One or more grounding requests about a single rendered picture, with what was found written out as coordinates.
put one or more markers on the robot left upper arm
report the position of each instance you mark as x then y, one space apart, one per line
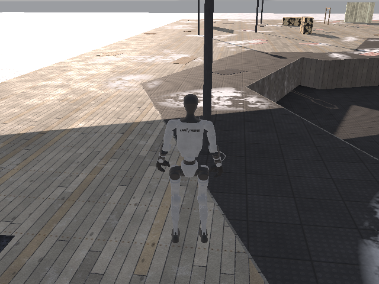
171 125

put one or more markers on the left robot forearm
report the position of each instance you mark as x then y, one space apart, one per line
162 155

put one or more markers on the robot right thigh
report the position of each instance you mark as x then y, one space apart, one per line
203 176

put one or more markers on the left robot shin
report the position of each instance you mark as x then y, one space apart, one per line
174 215

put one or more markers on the left robot hand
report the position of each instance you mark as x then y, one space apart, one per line
165 163

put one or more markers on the right robot forearm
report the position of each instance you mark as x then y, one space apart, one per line
217 158

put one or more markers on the right robot hand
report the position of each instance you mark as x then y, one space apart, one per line
214 168

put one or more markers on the robot right upper arm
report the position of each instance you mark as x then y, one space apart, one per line
208 125

